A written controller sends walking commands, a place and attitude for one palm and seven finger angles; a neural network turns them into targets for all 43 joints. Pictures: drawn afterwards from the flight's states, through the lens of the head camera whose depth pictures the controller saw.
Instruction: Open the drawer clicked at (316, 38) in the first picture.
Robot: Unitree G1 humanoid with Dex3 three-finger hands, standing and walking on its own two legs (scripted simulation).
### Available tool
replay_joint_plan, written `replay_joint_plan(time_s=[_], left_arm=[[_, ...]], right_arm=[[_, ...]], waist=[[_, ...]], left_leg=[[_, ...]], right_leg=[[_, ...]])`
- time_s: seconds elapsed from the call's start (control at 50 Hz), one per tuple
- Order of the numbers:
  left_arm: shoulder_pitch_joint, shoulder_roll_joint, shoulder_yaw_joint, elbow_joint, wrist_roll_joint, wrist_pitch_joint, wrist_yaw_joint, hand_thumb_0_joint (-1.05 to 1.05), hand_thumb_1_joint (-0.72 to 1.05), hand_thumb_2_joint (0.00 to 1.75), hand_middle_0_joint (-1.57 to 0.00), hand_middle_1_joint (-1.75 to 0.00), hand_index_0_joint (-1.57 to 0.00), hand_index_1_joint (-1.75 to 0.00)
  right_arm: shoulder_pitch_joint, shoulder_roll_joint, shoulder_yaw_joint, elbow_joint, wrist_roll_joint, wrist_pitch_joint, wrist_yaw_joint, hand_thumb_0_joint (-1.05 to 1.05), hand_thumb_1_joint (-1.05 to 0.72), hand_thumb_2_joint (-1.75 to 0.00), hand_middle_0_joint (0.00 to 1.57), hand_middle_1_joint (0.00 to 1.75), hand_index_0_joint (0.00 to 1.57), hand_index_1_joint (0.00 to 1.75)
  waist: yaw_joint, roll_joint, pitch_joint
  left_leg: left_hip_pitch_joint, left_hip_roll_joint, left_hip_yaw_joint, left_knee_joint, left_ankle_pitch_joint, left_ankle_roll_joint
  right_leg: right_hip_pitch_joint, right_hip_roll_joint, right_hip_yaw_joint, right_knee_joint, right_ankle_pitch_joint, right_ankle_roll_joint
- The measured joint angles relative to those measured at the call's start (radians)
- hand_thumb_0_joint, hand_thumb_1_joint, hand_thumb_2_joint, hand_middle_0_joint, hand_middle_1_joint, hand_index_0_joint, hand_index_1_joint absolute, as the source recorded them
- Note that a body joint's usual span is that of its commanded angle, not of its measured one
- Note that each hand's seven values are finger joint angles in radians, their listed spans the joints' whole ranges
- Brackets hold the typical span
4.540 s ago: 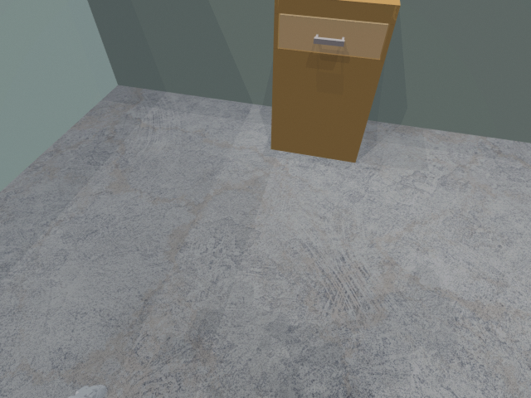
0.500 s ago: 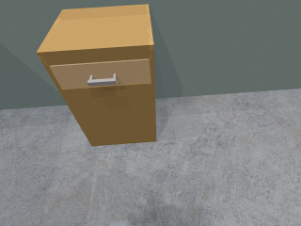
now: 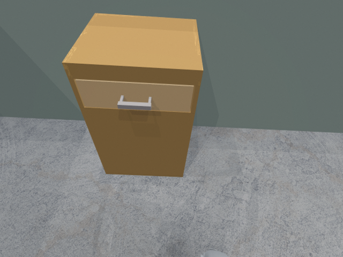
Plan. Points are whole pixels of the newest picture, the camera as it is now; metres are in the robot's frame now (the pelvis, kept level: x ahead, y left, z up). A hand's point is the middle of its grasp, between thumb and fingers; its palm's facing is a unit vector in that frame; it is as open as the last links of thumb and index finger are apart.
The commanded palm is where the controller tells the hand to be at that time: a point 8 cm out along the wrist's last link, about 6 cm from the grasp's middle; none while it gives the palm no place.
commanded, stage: take the last steps up to it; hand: left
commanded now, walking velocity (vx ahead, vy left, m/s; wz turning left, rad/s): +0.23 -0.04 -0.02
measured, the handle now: (135, 102) +0.67 +0.19 -0.10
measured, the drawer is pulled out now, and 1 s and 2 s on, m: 0.00 0.00 0.00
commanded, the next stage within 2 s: come to a stop and stand still in 0.26 s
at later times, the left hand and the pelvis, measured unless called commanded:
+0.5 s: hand (124, 249) +0.17 +0.14 -0.18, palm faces +0.07 -0.98 -0.19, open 7.2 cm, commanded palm none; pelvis +0.13 -0.04 -0.01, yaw +1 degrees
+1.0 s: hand out of the picture +0.15 +0.11 -0.17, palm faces +0.03 -0.96 -0.28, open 7.4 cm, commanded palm none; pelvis +0.12 -0.08 -0.01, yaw -1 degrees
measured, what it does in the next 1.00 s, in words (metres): walks ahead: right foot, then left foot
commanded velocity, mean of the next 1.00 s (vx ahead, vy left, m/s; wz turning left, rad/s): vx -0.03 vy -0.01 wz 0.01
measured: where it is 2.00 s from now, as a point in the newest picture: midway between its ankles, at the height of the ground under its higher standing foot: outside the picture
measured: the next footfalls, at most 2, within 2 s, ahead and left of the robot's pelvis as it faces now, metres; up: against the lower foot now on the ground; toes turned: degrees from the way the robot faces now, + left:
right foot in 0.16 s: +0.18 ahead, -0.15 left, +0.00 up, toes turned -9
left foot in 0.52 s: +0.23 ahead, +0.08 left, +0.00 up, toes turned +7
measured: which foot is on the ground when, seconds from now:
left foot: down 0.00-0.18, up 0.20-0.50, down 0.52-0.90, up 0.92-1.00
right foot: up 0.00-0.14, down 0.16-0.60, up 0.62-0.86, down 0.88-1.00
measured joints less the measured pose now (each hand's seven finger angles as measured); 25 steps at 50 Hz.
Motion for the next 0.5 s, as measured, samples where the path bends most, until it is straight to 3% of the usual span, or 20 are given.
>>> replay_joint_plan(time_s=[0.14, 0.18, 0.22, 0.28, 0.38, 0.46, 0.5], left_arm=[[-0.093, -0.022, 0.000, -0.035, -0.003, -0.022, -0.005, 0.00, 0.91, 0.90, -0.19, -0.30, -0.19, -0.30], [-0.115, -0.026, 0.002, -0.047, 0.000, -0.054, -0.001, 0.00, 0.91, 0.90, -0.19, -0.30, -0.19, -0.30], [-0.129, -0.036, -0.001, -0.056, -0.006, -0.075, 0.006, 0.00, 0.91, 0.90, -0.19, -0.30, -0.20, -0.30], [-0.117, -0.054, -0.007, -0.057, -0.008, -0.075, 0.021, 0.00, 0.91, 0.90, -0.20, -0.30, -0.20, -0.30], [-0.075, -0.039, 0.006, -0.043, -0.005, -0.066, 0.042, -0.02, 0.95, 0.90, -0.20, -0.30, -0.20, -0.30], [-0.040, -0.039, -0.005, -0.022, -0.003, -0.052, 0.039, -0.01, 0.94, 0.90, -0.20, -0.30, -0.20, -0.30], [-0.022, -0.044, -0.011, -0.010, -0.007, -0.041, 0.040, -0.01, 0.94, 0.90, -0.20, -0.30, -0.20, -0.30]], right_arm=[[0.082, 0.009, -0.006, 0.058, -0.007, 0.011, -0.001, 0.00, -0.91, -0.90, 0.21, 0.30, 0.21, 0.29], [0.094, 0.010, -0.008, 0.076, 0.002, 0.016, 0.003, 0.00, -0.91, -0.90, 0.21, 0.30, 0.21, 0.29], [0.080, 0.009, -0.011, 0.083, 0.010, 0.031, 0.006, 0.00, -0.91, -0.90, 0.20, 0.30, 0.20, 0.29], [0.038, 0.000, -0.022, 0.068, 0.005, 0.048, 0.010, 0.01, -0.91, -0.90, 0.20, 0.30, 0.20, 0.29], [-0.040, -0.006, -0.027, 0.000, -0.005, 0.047, 0.015, 0.00, -0.91, -0.90, 0.20, 0.30, 0.20, 0.29], [-0.096, -0.018, -0.020, -0.024, -0.004, 0.042, 0.002, 0.01, -0.93, -0.90, 0.20, 0.30, 0.20, 0.29], [-0.115, -0.032, -0.014, -0.025, 0.002, 0.039, 0.001, 0.01, -0.94, -0.90, 0.20, 0.30, 0.20, 0.29]], waist=[[-0.050, 0.029, 0.032], [-0.051, 0.045, 0.042], [-0.051, 0.057, 0.052], [-0.041, 0.064, 0.036], [-0.039, 0.059, -0.010], [-0.016, 0.056, -0.025], [-0.003, 0.059, -0.025]], left_leg=[[0.042, 0.030, 0.014, 0.090, -0.120, -0.048], [-0.022, 0.060, 0.002, 0.277, -0.181, -0.046], [-0.153, 0.065, -0.043, 0.577, -0.219, -0.029], [-0.325, 0.076, -0.055, 0.811, -0.152, -0.022], [-0.448, 0.108, -0.030, 0.676, -0.055, -0.043], [-0.414, 0.099, -0.025, 0.446, -0.013, -0.057], [-0.359, 0.092, -0.026, 0.311, 0.066, -0.062]], right_leg=[[0.093, 0.040, -0.043, -0.301, 0.042, -0.044], [0.120, 0.057, -0.061, -0.317, 0.098, -0.076], [0.135, 0.063, -0.082, -0.285, 0.052, -0.099], [0.192, 0.075, -0.098, -0.347, 0.042, -0.101], [0.271, 0.094, -0.113, -0.474, 0.074, -0.104], [0.314, 0.104, -0.107, -0.505, 0.066, -0.095], [0.324, 0.110, -0.103, -0.482, 0.042, -0.084]])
